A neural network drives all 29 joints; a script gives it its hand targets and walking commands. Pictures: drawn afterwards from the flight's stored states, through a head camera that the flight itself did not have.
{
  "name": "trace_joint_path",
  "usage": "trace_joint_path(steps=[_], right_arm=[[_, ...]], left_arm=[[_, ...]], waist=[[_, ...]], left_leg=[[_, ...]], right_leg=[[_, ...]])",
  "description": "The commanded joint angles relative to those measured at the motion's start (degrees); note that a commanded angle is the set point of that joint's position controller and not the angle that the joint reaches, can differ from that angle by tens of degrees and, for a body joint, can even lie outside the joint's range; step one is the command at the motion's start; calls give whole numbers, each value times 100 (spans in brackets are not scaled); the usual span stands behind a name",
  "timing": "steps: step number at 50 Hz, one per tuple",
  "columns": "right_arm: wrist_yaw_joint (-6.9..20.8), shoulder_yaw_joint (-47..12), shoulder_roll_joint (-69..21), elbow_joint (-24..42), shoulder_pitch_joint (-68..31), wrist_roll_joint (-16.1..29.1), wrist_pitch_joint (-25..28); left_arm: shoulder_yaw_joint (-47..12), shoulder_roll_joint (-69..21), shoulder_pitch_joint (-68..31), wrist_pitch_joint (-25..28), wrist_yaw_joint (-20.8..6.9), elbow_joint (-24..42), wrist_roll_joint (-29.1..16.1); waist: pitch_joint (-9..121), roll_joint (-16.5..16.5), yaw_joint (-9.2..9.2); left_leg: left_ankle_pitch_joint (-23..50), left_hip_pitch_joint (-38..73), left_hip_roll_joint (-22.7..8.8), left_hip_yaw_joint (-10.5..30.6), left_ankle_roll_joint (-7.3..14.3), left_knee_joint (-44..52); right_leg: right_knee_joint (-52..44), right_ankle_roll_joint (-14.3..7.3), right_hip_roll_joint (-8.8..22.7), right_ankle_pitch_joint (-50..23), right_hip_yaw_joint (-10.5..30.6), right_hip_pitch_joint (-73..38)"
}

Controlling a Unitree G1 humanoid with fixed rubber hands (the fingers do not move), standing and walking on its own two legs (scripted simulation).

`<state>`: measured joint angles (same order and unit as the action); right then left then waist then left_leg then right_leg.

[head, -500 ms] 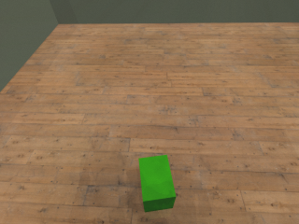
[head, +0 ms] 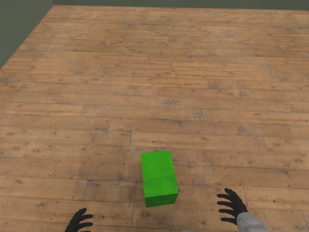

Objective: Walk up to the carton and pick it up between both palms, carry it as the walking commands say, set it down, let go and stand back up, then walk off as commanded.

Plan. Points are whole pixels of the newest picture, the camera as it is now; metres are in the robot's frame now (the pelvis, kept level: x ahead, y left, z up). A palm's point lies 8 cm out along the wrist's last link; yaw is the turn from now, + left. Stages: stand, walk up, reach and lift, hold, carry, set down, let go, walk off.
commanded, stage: reach and lift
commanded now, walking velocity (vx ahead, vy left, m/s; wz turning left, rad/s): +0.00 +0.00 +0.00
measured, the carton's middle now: (158, 179) +0.46 -0.03 -0.64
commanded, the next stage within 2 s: none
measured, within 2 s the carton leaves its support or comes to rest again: neither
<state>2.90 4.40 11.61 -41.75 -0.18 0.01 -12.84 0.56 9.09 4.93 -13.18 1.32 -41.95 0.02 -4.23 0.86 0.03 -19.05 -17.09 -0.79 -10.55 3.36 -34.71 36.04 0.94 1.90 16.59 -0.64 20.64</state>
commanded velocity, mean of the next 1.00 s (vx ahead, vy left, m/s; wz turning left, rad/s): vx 0.00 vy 0.00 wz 0.00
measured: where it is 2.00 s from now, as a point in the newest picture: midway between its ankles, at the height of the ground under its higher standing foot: outside the picture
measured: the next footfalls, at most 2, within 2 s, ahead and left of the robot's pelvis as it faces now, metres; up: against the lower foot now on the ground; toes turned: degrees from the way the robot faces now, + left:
none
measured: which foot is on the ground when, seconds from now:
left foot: down 0.00-1.00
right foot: down 0.00-1.00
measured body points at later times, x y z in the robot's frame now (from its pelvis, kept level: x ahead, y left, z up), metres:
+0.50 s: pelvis -0.05 -0.03 -0.04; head +0.12 -0.05 +0.37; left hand +0.24 +0.18 -0.16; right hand +0.27 -0.24 -0.17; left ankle +0.00 +0.08 -0.73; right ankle +0.02 -0.13 -0.73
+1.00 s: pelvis -0.05 -0.03 -0.07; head +0.23 -0.04 +0.29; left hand +0.36 +0.16 -0.21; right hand +0.40 -0.20 -0.20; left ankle +0.00 +0.08 -0.73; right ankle +0.02 -0.13 -0.73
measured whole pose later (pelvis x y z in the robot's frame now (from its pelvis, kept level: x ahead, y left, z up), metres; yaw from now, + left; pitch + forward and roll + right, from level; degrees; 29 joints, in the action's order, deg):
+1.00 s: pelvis -0.05 -0.03 -0.07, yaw +3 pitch +36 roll +4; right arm -3.6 9.9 10.0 -45.0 -48.1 0.0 -7.4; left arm 8.6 7.9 -41.6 -6.4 7.0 -42.7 -0.2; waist -1.8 -1.3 0.0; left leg -16.6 -70.5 -1.8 -9.9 2.4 -51.3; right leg 53.8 -1.9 2.2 15.2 -0.6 74.7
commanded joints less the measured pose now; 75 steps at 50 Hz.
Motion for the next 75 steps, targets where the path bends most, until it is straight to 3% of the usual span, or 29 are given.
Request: trace_joint_path(steps=[1,4,5,7,11,12,16,17,19,21,29,41,45,49,52,53,54,55,58,60,61,62,64,66,68,69,71,74,75], right_arm=[[97,266,662,563,39,-218,403],[42,342,851,658,-377,-242,699],[77,160,748,614,-562,-46,767],[25,184,674,686,-738,15,836],[-115,238,664,646,-1303,178,872],[-165,403,811,854,-1393,9,849],[-324,-10,207,1305,-2100,437,728],[-415,377,504,1255,-2215,207,703],[-444,8,132,1015,-2736,369,582],[-499,173,71,976,-2770,343,526],[-699,54,-304,615,-4282,328,234],[-651,469,61,180,-5730,194,607],[-652,558,211,-120,-5823,243,764],[-657,701,487,-155,-6473,170,918],[-656,578,382,-309,-6809,177,977],[-650,764,585,-451,-6857,58,991],[-659,657,521,-243,-6929,178,1009],[-684,801,654,-445,-6932,1,1045],[-626,735,546,-327,-7017,72,1043],[-609,807,604,189,-7525,19,1053],[-617,608,426,238,-7624,162,1045],[-641,822,627,126,-7496,-93,1038],[-697,801,801,536,-7936,-77,992],[-702,765,616,645,-8009,-42,988],[-727,814,768,862,-8285,70,928],[-772,928,856,640,-8161,-49,859],[-843,822,887,1395,-8576,110,885],[-898,741,1244,1743,-9118,389,662],[-888,644,1289,1136,-9399,451,595]], left_arm=[[312,143,-660,450,28,1064,-107],[328,185,-935,774,-6,1159,-358],[465,204,-958,870,66,1368,-276],[355,79,-1118,877,101,1338,-460],[563,110,-1548,879,232,1467,-483],[570,148,-1583,826,248,1469,-540],[937,467,-2206,846,224,1413,-442],[785,423,-2469,775,226,1324,-520],[928,433,-2924,691,234,1142,-436],[1143,529,-3242,670,239,1195,-392],[1537,693,-4860,536,209,691,-262],[1276,-145,-5963,843,489,828,-486],[1417,-193,-6233,979,692,1061,-401],[1521,-153,-6588,1009,802,921,-390],[1733,3,-6862,1109,821,861,-320],[1666,-138,-6935,1056,836,583,-335],[1822,-116,-6540,1058,818,426,-228],[1777,-144,-6821,1121,830,684,-310],[1917,-92,-6669,1118,855,625,-175],[1711,-207,-7164,1178,858,1247,-342],[1843,-183,-7316,1180,813,1193,-312],[1785,-182,-7267,1188,819,1170,-361],[2017,168,-7703,1192,857,1707,-362],[1871,87,-7690,1145,867,1700,-348],[1867,199,-7978,1070,946,1884,-346],[1717,194,-8003,1002,976,1826,-367],[1816,249,-8001,958,997,2006,-387],[1407,454,-8874,697,1178,2757,-492],[1391,318,-9006,567,1201,1934,-357]], waist=[[1212,4,250],[2197,-84,308],[2289,347,-16],[2596,-82,80],[3269,129,-236],[3527,-308,-107],[3986,-647,-562],[3900,-587,-264],[3511,-496,-590],[3808,-626,-427],[4048,-699,-671],[5428,-423,-378],[6179,-72,-581],[6117,-190,-444],[6548,-425,-670],[6280,-316,-419],[6617,-335,-655],[6555,-315,-487],[7025,-208,-696],[7444,-302,-483],[7592,-322,-662],[7638,-441,-402],[8260,-434,-669],[8695,-598,-485],[9420,-480,-643],[9401,-525,-361],[10229,-703,-541],[11675,-500,-340],[10740,-233,-387]], left_leg=[[3126,4,-157,1484,-252,-241],[3570,187,-175,1598,-237,-696],[3989,122,-142,1547,-341,-836],[4226,394,-157,1651,-282,-1058],[3696,-470,-27,1603,-348,-1329],[3167,-493,26,1602,-282,-1333],[1987,-1885,175,1334,-110,-1436],[1675,-2156,195,1359,-114,-1310],[968,-2793,190,1302,-109,-1302],[1026,-2881,274,1274,-125,-1434],[302,-3902,289,1163,-69,-1668],[1685,-3822,492,1279,-311,-1826],[2762,-3100,579,1372,-372,-1971],[2874,-3049,510,1420,-379,-1978],[2879,-3402,589,1343,-356,-2047],[2881,-3523,587,1423,-361,-2003],[3254,-3375,592,1378,-377,-1997],[3248,-3603,604,1424,-377,-1953],[3870,-3199,620,1438,-378,-2015],[3815,-3283,571,1470,-372,-2016],[3957,-3497,607,1415,-367,-2105],[3835,-3505,626,1453,-367,-2060],[3729,-3600,695,1293,-397,-2231],[4046,-3540,669,1370,-328,-2186],[3894,-3398,768,1345,-271,-2385],[3841,-3494,774,1336,-260,-2401],[3965,-3409,826,1231,-228,-2527],[4007,-2190,854,1299,-179,-2851],[3542,-2512,697,1402,-185,-3103]], right_leg=[[279,-169,-450,-1558,190,1088],[684,-221,-387,-1548,215,1491],[831,-233,-350,-1436,282,1794],[891,-238,-348,-1561,232,2350],[1109,-308,-304,-1600,312,2543],[1228,-259,-366,-1545,196,2287],[1334,-178,-290,-1894,402,1482],[1285,-167,-282,-1770,367,1434],[1200,-148,-184,-1056,481,1573],[1258,-93,-251,-1201,427,1429],[1390,-20,-227,-445,537,1353],[1956,-227,-474,-2212,624,1562],[2113,-244,-519,-2725,647,1919],[2037,-260,-561,-2669,676,2236],[2135,-250,-539,-3186,789,1744],[2173,-241,-551,-3290,720,1946],[2166,-212,-534,-3646,742,1762],[2174,-255,-493,-3652,768,1799],[2239,-255,-577,-4097,692,1957],[2244,-327,-579,-4176,673,1804],[2236,-312,-511,-4670,801,1520],[2218,-335,-497,-4582,694,1493],[2360,-322,-499,-4730,857,972],[2417,-306,-500,-5106,739,682],[2731,-348,-478,-5265,775,264],[2731,-346,-480,-5201,729,302],[2804,-275,-467,-5568,778,-141],[3136,-298,-606,-5013,620,-365],[3272,-345,-575,-4462,666,690]])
